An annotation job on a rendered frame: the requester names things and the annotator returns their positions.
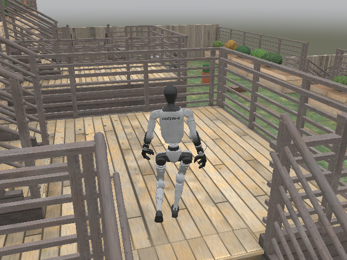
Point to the left robot hand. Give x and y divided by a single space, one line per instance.
149 151

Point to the robot left forearm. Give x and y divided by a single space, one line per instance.
146 143

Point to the robot left upper arm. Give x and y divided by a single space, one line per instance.
152 123

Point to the robot right thigh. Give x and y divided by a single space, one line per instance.
186 157

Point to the right robot foot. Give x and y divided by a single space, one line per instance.
174 212

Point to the robot right forearm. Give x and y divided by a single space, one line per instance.
198 145

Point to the right robot hand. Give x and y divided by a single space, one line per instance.
203 160

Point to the robot right upper arm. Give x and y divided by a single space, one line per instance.
191 123

